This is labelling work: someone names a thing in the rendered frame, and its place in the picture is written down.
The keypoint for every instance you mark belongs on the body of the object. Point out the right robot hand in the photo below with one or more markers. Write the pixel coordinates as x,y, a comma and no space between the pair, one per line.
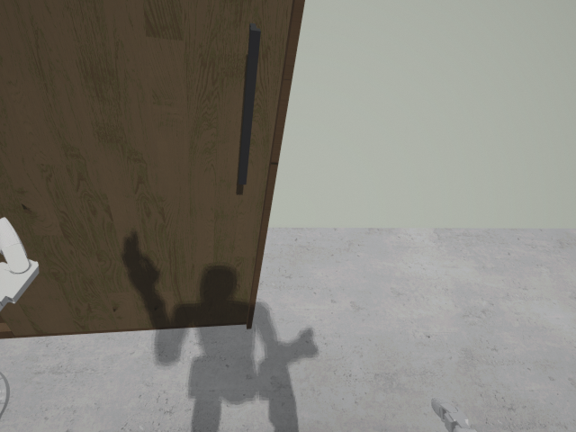
454,419

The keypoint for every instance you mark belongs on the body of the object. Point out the handle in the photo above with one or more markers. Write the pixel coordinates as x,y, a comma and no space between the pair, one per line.
252,60

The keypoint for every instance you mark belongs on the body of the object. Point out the left robot hand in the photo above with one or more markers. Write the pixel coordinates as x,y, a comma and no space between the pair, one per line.
18,273

